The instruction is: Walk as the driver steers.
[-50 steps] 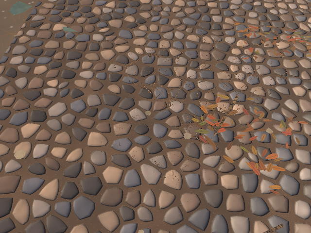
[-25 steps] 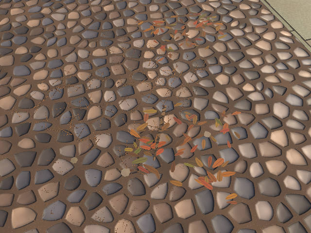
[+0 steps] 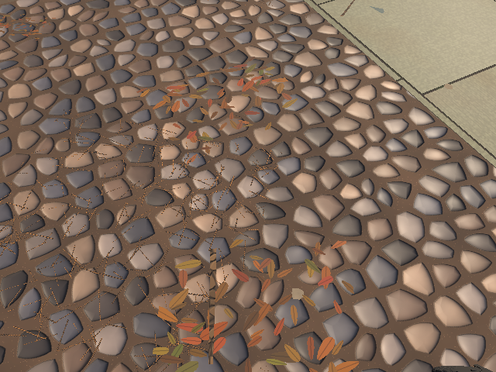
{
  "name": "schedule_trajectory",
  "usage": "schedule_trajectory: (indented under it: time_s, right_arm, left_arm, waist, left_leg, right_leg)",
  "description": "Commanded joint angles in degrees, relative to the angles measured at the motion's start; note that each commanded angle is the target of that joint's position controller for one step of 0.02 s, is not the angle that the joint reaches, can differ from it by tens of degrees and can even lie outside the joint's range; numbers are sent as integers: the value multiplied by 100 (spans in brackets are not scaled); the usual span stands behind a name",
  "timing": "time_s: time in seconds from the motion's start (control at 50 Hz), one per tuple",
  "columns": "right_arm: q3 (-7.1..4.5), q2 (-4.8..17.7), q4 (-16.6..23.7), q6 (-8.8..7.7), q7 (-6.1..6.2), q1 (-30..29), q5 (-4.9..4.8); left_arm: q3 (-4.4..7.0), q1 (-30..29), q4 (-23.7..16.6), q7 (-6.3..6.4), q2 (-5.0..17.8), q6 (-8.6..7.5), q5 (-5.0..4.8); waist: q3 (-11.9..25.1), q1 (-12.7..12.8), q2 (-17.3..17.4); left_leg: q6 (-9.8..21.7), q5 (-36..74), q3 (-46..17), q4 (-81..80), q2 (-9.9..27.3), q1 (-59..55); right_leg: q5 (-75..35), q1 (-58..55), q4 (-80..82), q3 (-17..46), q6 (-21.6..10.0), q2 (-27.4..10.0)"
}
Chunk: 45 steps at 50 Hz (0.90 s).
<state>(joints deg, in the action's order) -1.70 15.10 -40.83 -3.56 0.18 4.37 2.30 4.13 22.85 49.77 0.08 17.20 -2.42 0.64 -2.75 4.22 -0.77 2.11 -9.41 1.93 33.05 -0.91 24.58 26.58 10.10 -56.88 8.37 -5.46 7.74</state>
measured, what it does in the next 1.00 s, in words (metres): walks ahead: right foot, then left foot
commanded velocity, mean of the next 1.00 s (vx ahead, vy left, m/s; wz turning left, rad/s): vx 0.50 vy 0.00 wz -0.11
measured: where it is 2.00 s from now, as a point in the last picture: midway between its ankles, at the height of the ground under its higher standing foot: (294, 195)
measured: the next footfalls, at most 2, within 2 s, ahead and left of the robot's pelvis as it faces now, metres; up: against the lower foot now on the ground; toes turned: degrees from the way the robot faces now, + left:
right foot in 0.42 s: +0.36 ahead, -0.13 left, +0.00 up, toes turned -7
left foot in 0.96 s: +0.68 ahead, +0.03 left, +0.00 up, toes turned +0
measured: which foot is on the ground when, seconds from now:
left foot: down 0.00-0.42, up 0.44-0.94, down 0.96-1.00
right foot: up 0.00-0.40, down 0.42-0.96, up 0.98-1.00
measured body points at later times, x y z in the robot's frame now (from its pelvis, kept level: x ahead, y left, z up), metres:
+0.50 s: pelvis +0.26 -0.04 +0.01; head +0.28 -0.06 +0.46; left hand +0.46 +0.18 -0.09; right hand +0.22 -0.30 -0.14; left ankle +0.12 +0.10 -0.66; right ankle +0.32 -0.12 -0.72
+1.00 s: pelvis +0.53 -0.04 +0.00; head +0.56 -0.03 +0.45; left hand +0.49 +0.22 -0.15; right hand +0.70 -0.29 -0.10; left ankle +0.64 +0.03 -0.73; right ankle +0.33 -0.12 -0.69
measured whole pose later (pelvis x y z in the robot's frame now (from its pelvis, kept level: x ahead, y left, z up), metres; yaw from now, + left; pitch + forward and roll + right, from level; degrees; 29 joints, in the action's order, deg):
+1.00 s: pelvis +0.53 -0.04 +0.00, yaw -4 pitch +1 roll -1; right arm -1.5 13.2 -46.0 -3.7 -0.8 3.3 2.6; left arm 1.7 24.6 59.0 0.4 13.0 -3.8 0.6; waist -3.1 2.6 0.0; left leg 5.7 -7.3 5.6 32.8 -0.2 25.8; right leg 27.9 -0.2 -37.4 -2.5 -3.3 2.2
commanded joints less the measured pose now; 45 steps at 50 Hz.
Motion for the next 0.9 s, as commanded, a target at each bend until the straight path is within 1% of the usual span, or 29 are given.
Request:
schedule_trajectory:
  time_s: [0.02, 0.04, 0.06, 0.08, 0.1, 0.14, 0.18, 0.24, 0.26, 0.3, 0.36, 0.38, 0.4, 0.42, 0.44, 0.46, 0.48, 0.5, 0.52, 0.54, 0.56, 0.58, 0.62, 0.68, 0.74, 0.78, 0.84, 0.88, 0.9]
  right_arm:
    - [-197, 495, 15, 0, -6, 820, -33]
    - [-173, 459, -85, -38, -3, 890, -39]
    - [-164, 461, -191, -87, -14, 960, -58]
    - [-169, 489, -288, -157, -47, 1096, -89]
    - [-176, 513, -365, -219, -76, 1209, -117]
    - [-198, 591, -478, -279, -102, 1334, -149]
    - [-200, 598, -581, -269, -107, 1454, -151]
    - [-195, 603, -718, -232, -128, 1593, -179]
    - [-205, 650, -776, -225, -131, 1698, -185]
    - [-230, 759, -899, -204, -129, 1951, -177]
    - [-259, 878, -1036, -128, -100, 2087, -155]
    - [-262, 904, -1067, -99, -87, 2067, -159]
    - [-247, 879, -1105, -64, -77, 2048, -184]
    - [-191, 730, -1076, -56, -69, 2071, -191]
    - [-64, 321, -751, -74, -92, 2089, -264]
    - [-94, 282, -709, -50, -84, 2402, -242]
    - [-217, 719, -741, 13, -45, 1912, -129]
    - [-195, 597, -673, -20, -92, 1677, -156]
    - [-174, 486, -709, -16, -116, 1630, -177]
    - [-172, 444, -769, 44, -134, 1694, -104]
    - [-152, 360, -845, 114, -169, 1823, -50]
    - [-152, 321, -853, 158, -201, 1805, -33]
    - [-160, 290, -772, 206, -243, 1522, -15]
    - [-151, 280, -559, 225, -251, 807, -21]
    - [-92, 200, -377, 201, -251, 205, -53]
    - [-51, 165, -265, 185, -246, -163, -67]
    - [-36, 221, -115, 156, -226, -548, -75]
    - [-51, 280, -68, 123, -209, -570, -71]
    - [-67, 310, -99, 100, -189, -422, -71]
  left_arm:
    - [35, -20, -401, -73, 425, -43, 91]
    - [20, -111, -419, -118, 351, -8, 133]
    - [-2, -74, -412, -158, 294, 42, 159]
    - [-15, -83, -415, -180, 257, 76, 165]
    - [-25, -151, -440, -196, 237, 95, 166]
    - [-55, -521, -564, -235, 211, 108, 178]
    - [-108, -1042, -734, -274, 171, 91, 184]
    - [-247, -1747, -932, -343, -9, 43, 166]
    - [-282, -1952, -981, -352, -46, 29, 155]
    - [-299, -2211, -1048, -335, 7, 15, 137]
    - [-269, -2248, -1085, -266, 145, -17, 145]
    - [-244, -2017, -1013, -237, 183, -41, 168]
    - [-196, -1415, -800, -198, 232, -90, 210]
    - [-95, -498, -482, -138, 460, -150, 287]
    - [48, 400, -382, -49, 1019, -174, 399]
    - [154, 487, -298, -17, 1352, -94, 208]
    - [83, 44, -317, -19, 980, -64, 45]
    - [-14, -399, -367, -35, 629, -91, 30]
    - [-76, -663, -373, -56, 390, -127, 46]
    - [-110, -760, -338, -48, 274, -164, 20]
    - [-130, -793, -294, -38, 200, -201, 18]
    - [-122, -696, -233, -37, 220, -251, 15]
    - [-84, -498, -76, -33, 321, -312, -36]
    - [-77, -196, 114, -34, 317, -311, -42]
    - [-88, 31, 273, -43, 309, -304, -30]
    - [-87, 231, 397, -33, 343, -305, -15]
    - [-88, 477, 584, 7, 386, -284, 27]
    - [-76, 470, 669, 45, 444, -264, 51]
    - [-69, 386, 689, 61, 484, -260, 59]
  waist:
    - [344, -445, 211]
    - [232, -413, 437]
    - [205, -348, 622]
    - [243, -333, 687]
    - [270, -319, 674]
    - [186, -335, 644]
    - [52, -408, 590]
    - [-22, -530, 603]
    - [-30, -592, 613]
    - [-31, -684, 620]
    - [-46, -625, 640]
    - [59, -496, 634]
    - [349, -199, 480]
    - [920, 135, 236]
    - [1739, 411, -691]
    - [2005, 213, -1470]
    - [1178, 103, -585]
    - [595, -90, -444]
    - [365, -271, -343]
    - [211, -422, -406]
    - [220, -530, -446]
    - [246, -555, -413]
    - [136, -582, -313]
    - [-97, -449, -232]
    - [-195, -322, -221]
    - [-244, -212, -236]
    - [-329, -121, -250]
    - [-339, -190, -257]
    - [-269, -295, -278]
  left_leg:
    - [822, -1054, -2714, -1985, 1873, -2066]
    - [751, -453, -2169, -2064, 1651, -1809]
    - [713, 16, -1791, -2135, 1495, -1619]
    - [746, 541, -1593, -2149, 1457, -1591]
    - [796, 895, -1425, -2180, 1453, -1642]
    - [886, 1056, -1149, -2355, 1471, -1743]
    - [900, 1035, -870, -2529, 1402, -1801]
    - [788, 1299, -374, -2579, 1149, -1668]
    - [759, 1432, -290, -2549, 1132, -1658]
    - [727, 1669, -300, -2433, 1247, -1851]
    - [667, 2241, -359, -2066, 1479, -2285]
    - [617, 2847, -293, -1690, 1469, -2373]
    - [519, 3410, -86, -897, 1304, -2320]
    - [394, 3034, 119, 213, 1042, -1798]
    - [175, 901, 435, 2120, 601, -370]
    - [117, -2222, 139, 3425, -178, 972]
    - [196, -1866, -377, 3706, 210, 1443]
    - [220, -1355, -394, 3508, 404, 1416]
    - [197, -1045, -369, 3193, 563, 1149]
    - [128, -907, -334, 2983, 646, 891]
    - [57, -781, -309, 2889, 676, 656]
    - [7, -680, -249, 2873, 651, 594]
    - [-93, -382, -188, 2690, 708, 859]
    - [-224, 177, -117, 2133, 799, 1381]
    - [-244, 654, 11, 1297, 731, 1372]
    - [-185, 864, 121, 811, 633, 1265]
    - [-9, 811, 197, 316, 507, 1211]
    - [161, 499, 228, 84, 408, 1056]
    - [263, 279, 283, -36, 296, 758]
  right_leg:
    - [-715, 2255, -1192, -108, 75, -678]
    - [-778, 2128, -975, -134, 113, -778]
    - [-808, 1973, -859, -166, 158, -803]
    - [-827, 1920, -782, -187, 179, -769]
    - [-869, 1999, -697, -185, 197, -754]
    - [-1142, 2365, -401, -217, 263, -816]
    - [-1520, 2641, 159, -354, 355, -933]
    - [-2164, 2286, 1327, -854, 439, -1073]
    - [-2259, 2104, 1644, -990, 437, -1065]
    - [-2227, 1893, 2026, -1145, 382, -1019]
    - [-1810, 1632, 2420, -1219, 176, -913]
    - [-1648, 1263, 2612, -1278, 83, -784]
    - [-1739, 464, 3012, -1334, -39, -631]
    - [-1672, -809, 3092, -1066, -218, -815]
    - [-948, -2365, 3337, 886, -653, -2434]
    - [-1020, -2794, 4081, 2939, -1166, -3276]
    - [-891, -2218, 4080, 2293, -1010, -2922]
    - [-1277, -1491, 4222, 1555, -873, -2646]
    - [-1674, -975, 4430, 1032, -690, -2355]
    - [-2009, -598, 4575, 660, -568, -2145]
    - [-2218, -384, 4699, 395, -518, -2007]
    - [-2518, -332, 4769, 282, -563, -1965]
    - [-2767, -361, 4946, 60, -649, -1921]
    - [-2898, -528, 5119, -160, -694, -1861]
    - [-3256, -667, 5102, -412, -641, -1763]
    - [-3547, -844, 5060, -519, -610, -1778]
    - [-3938, -1316, 4906, -549, -576, -1927]
    - [-4466, -1617, 4671, -567, -528, -2046]
    - [-5085, -1689, 4418, -631, -471, -2058]
Velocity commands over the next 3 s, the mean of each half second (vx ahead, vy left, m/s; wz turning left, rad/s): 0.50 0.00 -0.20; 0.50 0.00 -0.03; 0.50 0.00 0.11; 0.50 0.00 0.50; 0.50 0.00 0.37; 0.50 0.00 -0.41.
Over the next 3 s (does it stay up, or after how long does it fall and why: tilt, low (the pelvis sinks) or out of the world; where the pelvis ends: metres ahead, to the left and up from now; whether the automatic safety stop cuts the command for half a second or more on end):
stays up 1.57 0.15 0.02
